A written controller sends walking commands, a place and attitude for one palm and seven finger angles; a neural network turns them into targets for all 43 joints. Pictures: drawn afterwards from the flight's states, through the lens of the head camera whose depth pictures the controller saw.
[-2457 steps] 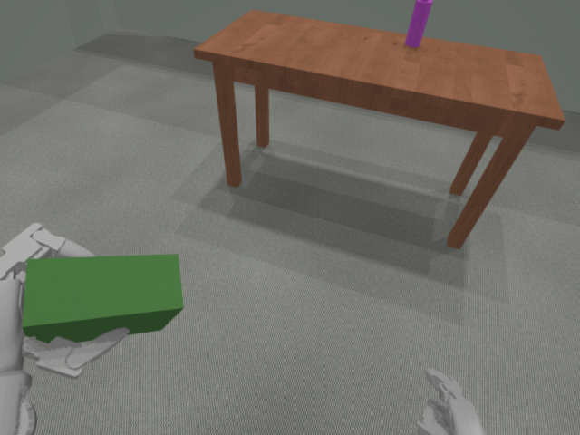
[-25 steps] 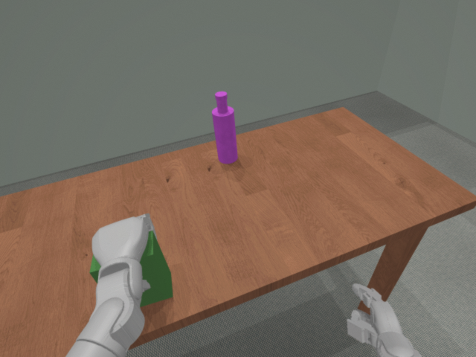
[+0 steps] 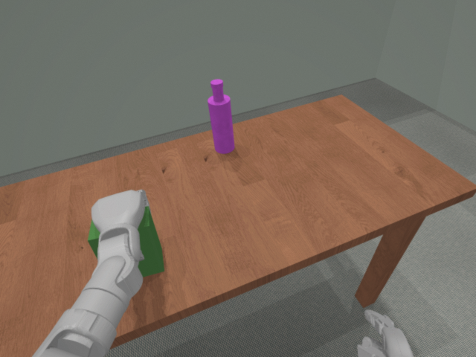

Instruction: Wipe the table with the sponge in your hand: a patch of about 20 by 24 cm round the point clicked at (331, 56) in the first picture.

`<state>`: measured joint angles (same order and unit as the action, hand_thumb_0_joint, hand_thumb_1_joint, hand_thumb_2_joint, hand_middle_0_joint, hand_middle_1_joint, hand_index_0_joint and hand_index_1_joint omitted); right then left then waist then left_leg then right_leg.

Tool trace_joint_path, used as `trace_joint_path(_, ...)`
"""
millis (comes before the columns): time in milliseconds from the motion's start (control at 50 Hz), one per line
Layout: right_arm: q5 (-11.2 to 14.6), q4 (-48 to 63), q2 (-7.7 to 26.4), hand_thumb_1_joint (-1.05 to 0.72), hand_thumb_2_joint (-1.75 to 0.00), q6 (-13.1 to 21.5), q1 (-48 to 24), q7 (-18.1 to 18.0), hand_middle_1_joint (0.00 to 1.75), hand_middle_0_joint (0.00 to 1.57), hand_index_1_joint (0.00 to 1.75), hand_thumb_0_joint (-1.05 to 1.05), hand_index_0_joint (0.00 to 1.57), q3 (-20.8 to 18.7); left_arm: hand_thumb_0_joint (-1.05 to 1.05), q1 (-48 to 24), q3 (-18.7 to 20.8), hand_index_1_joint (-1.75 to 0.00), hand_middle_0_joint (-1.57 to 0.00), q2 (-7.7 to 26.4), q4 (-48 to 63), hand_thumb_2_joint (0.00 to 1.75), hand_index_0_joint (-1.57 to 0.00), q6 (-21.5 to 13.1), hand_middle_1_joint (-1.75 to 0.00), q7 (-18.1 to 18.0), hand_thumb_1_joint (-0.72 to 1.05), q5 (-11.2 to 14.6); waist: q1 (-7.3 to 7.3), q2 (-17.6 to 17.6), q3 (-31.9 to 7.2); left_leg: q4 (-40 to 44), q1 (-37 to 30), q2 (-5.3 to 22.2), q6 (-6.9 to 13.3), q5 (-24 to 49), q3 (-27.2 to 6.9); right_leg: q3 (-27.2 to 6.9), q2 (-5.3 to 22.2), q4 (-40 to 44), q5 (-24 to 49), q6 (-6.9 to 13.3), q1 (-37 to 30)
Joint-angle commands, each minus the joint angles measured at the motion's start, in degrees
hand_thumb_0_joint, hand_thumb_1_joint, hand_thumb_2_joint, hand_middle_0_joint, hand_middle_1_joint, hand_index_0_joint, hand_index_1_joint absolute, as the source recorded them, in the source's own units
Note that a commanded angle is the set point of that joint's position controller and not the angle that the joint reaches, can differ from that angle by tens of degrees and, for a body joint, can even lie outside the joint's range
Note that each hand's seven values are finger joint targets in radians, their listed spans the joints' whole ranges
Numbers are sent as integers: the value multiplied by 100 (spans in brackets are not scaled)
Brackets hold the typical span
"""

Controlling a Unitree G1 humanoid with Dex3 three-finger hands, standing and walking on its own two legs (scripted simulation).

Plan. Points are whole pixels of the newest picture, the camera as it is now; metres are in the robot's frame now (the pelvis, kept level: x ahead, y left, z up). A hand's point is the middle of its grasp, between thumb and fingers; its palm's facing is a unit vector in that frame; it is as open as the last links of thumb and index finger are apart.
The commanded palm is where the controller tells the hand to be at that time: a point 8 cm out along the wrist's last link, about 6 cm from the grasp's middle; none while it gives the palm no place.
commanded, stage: wipe forward along the middle lane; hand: left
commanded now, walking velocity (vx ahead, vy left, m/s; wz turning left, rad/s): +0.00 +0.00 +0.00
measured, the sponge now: (132, 253) +0.31 +0.26 -0.01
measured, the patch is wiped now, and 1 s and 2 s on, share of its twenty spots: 1.00 1.00 1.00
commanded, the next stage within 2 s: slide back across to the first lane in 0.82 s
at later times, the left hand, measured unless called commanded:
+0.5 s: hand (126, 210) +0.37 +0.28 +0.05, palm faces -0.07 -0.04 -1.00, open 10.2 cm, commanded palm +0.35 +0.28 +0.08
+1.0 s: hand (120, 192) +0.42 +0.31 +0.05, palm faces -0.09 -0.05 -1.00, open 10.2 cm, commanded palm +0.39 +0.31 +0.10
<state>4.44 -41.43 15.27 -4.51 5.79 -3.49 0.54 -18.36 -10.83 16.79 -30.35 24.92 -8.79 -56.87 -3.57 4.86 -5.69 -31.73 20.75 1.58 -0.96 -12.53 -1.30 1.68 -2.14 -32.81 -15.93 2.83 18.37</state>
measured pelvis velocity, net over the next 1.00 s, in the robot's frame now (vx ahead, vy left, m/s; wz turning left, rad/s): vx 0.01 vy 0.02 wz -0.02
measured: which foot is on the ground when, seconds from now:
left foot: down 0.00-1.00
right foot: down 0.00-1.00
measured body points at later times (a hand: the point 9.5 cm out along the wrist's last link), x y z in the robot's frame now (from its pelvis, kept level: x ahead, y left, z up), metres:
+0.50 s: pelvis +0.01 +0.00 +0.00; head +0.01 -0.03 +0.45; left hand +0.37 +0.27 +0.10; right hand +0.16 -0.25 -0.12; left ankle +0.05 +0.14 -0.73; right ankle +0.01 -0.09 -0.73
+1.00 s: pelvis +0.01 +0.02 +0.00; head +0.04 +0.01 +0.45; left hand +0.42 +0.31 +0.10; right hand +0.12 -0.24 -0.13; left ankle +0.05 +0.14 -0.73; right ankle +0.01 -0.09 -0.73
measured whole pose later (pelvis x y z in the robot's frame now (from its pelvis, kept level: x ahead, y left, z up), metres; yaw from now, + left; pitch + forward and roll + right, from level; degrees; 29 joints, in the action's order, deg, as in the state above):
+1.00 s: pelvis +0.01 +0.02 +0.00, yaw -1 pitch +9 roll -1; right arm 4.2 -42.6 15.6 -5.6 12.3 -2.1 -0.5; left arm -37.9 -1.1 25.2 -55.9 15.5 -11.3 -58.2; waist 1.6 3.4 -7.3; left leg -34.8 30.0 1.7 -0.1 -14.0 -0.8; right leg 0.9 -2.3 -32.2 -15.3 1.3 26.1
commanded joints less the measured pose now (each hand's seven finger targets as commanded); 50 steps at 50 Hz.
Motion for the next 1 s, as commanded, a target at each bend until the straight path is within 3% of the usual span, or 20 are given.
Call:
trace_joint_path(0,2,857,625,-90,-90,308,-941,-62,30,20,30,0,20,-211,0,-1788,558,-160,-120,1270,-63,130,-120,-107,-160,-255,10,-94,137,-1122,-433,275,-183,-361,287,-327,133,-457,77,1014,-174,-61,179)
trace_joint_path(40,-16,803,685,-90,-90,286,-856,-71,30,20,30,0,20,-237,0,-1802,925,-160,-120,1717,-248,130,-120,-149,-160,-283,10,-144,66,-1032,-506,288,-136,-371,267,-327,82,-555,56,1024,-252,-23,135)
trace_joint_path(60,4,880,626,-90,-90,289,-839,-67,30,20,30,0,20,-220,0,-1897,639,-160,-120,1422,-155,130,-120,-202,-160,-270,10,-109,95,-885,-629,275,-108,-375,285,-304,137,-476,85,965,-164,-50,68)
trace_joint_path(120,11,852,636,-90,-90,266,-756,-55,30,20,30,0,20,-231,0,-1958,626,-160,-120,1449,-337,130,-120,-254,-160,-245,10,-150,127,-758,-717,227,-130,-358,288,-183,135,-492,93,940,83,-43,64)
trace_joint_path(140,3,828,679,-90,-90,246,-705,-47,30,20,30,0,20,-250,0,-1976,813,-160,-120,1670,-381,130,-120,-253,-160,-242,10,-169,107,-743,-715,266,-122,-365,277,-204,94,-506,67,969,9,-18,56)
trace_joint_path(160,14,862,654,-90,-90,247,-686,-53,30,20,30,0,20,-229,0,-2157,645,-160,-120,1553,-403,130,-120,-285,-160,-233,10,-185,166,-640,-704,256,-96,-358,294,-222,116,-453,81,936,-18,-36,108)
trace_joint_path(220,0,835,664,-90,-90,249,-557,-37,30,20,30,0,20,-252,0,-2180,670,-160,-120,1550,-617,130,-120,-371,-160,-252,10,-218,192,-754,-780,196,-55,-339,309,-143,134,-454,93,912,186,-50,98)
trace_joint_path(240,-16,784,719,-90,-90,233,-507,-29,30,20,30,0,20,-281,0,-2160,963,-160,-120,1863,-679,130,-120,-386,-160,-276,10,-245,149,-775,-867,193,-58,-336,299,-89,104,-500,72,910,254,-24,35)
trace_joint_path(300,-1,800,678,-90,-90,242,-430,-21,30,20,30,0,20,-285,0,-2331,757,-160,-120,1586,-734,130,-120,-520,-160,-316,10,-176,256,-911,-895,137,18,-313,322,-34,152,-441,96,843,502,-72,43)
trace_joint_path(340,-18,750,745,-90,-90,210,-372,-3,30,20,30,0,20,-306,0,-2179,1110,-160,-120,1944,-876,130,-120,-534,-160,-363,10,-185,184,-980,-967,137,82,-319,313,60,129,-482,77,827,665,-57,-66)
trace_joint_path(400,9,763,698,-90,-90,227,-338,6,30,20,30,0,20,-298,0,-2455,780,-160,-120,1617,-907,130,-120,-588,-160,-381,10,-154,292,-886,-889,138,98,-300,329,-12,178,-414,111,830,608,-101,75)
trace_joint_path(440,-12,681,764,-90,-90,198,-299,4,30,20,30,0,20,-310,0,-2550,1100,-160,-120,2031,-1094,130,-120,-568,-160,-413,10,-220,266,-925,-871,140,128,-292,327,-13,148,-466,94,844,580,-81,77)
trace_joint_path(500,10,695,719,-90,-90,198,-233,9,30,20,30,0,20,-290,0,-2858,810,-160,-120,1789,-1209,130,-120,-624,-160,-402,10,-252,371,-782,-852,139,152,-294,332,-43,168,-360,107,802,531,-95,193)
trace_joint_path(540,-12,636,767,-90,-90,181,-165,18,30,20,30,0,20,-321,0,-2858,1122,-160,-120,2148,-1330,130,-120,-644,-160,-436,10,-317,298,-707,-1031,126,138,-286,324,55,137,-377,84,765,602,-60,118)
trace_joint_path(560,0,688,731,-90,-90,182,-147,19,30,20,30,0,20,-308,0,-2925,895,-160,-120,1910,-1311,130,-120,-664,-160,-432,10,-280,358,-736,-1082,99,149,-297,350,45,178,-356,102,759,633,-92,96)
trace_joint_path(640,-6,600,772,-90,-90,165,-31,26,30,20,30,0,20,-326,0,-3273,1071,-160,-120,2169,-1580,130,-120,-700,-160,-462,10,-352,429,-834,-1077,100,201,-275,341,33,131,-320,78,764,572,-86,207)
trace_joint_path(780,-17,530,787,-90,-90,172,218,43,30,20,30,0,20,-322,0,-3875,984,-160,-120,2257,-1983,130,-120,-753,-160,-509,10,-406,555,-629,-1250,25,232,-242,345,80,139,-239,69,677,613,-88,351)
trace_joint_path(900,-35,531,803,-90,-90,139,339,111,30,20,30,0,20,-362,0,-3627,1076,-160,-120,2250,-2162,130,-120,-785,-160,-508,10,-354,491,-700,-1559,-38,217,-231,349,438,164,-197,66,580,1234,-86,113)
trace_joint_path(920,-28,561,813,-90,-90,125,317,124,30,20,30,0,20,-365,0,-3423,1230,-160,-120,2420,-2135,130,-120,-777,-160,-508,10,-356,385,-659,-1661,-20,222,-241,347,474,167,-224,66,583,1248,-82,-11)
trace_joint_path(980,-21,620,813,-90,-90,113,295,131,30,20,30,0,20,-373,0,-3483,1334,-160,-120,2614,-1853,130,-120,-839,-160,-499,10,-374,343,-427,-1702,33,90,-244,360,601,142,-173,50,561,1275,-51,-89)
